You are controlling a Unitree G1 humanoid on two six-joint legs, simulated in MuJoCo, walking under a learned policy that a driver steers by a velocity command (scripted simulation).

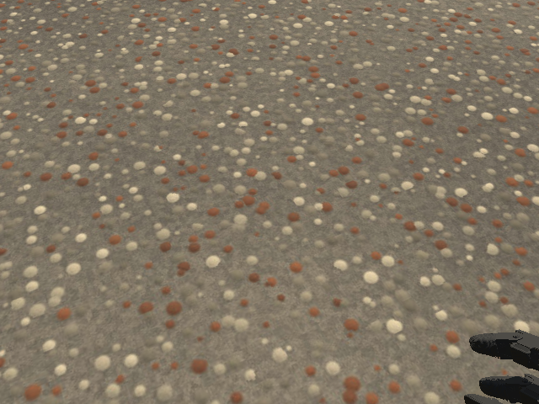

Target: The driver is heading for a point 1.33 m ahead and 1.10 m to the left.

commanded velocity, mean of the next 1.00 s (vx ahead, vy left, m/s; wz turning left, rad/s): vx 0.33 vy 0.00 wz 0.53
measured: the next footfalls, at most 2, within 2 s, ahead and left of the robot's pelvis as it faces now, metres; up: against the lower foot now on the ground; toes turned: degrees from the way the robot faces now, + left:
left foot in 0.14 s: +0.32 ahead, +0.06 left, +0.00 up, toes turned +11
right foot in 0.56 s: +0.60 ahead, -0.02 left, +0.00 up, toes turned +12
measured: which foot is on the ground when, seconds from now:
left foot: up 0.00-0.12, down 0.14-0.58, up 0.60-0.98, down 1.00-1.00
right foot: down 0.00-0.14, up 0.16-0.54, down 0.56-1.00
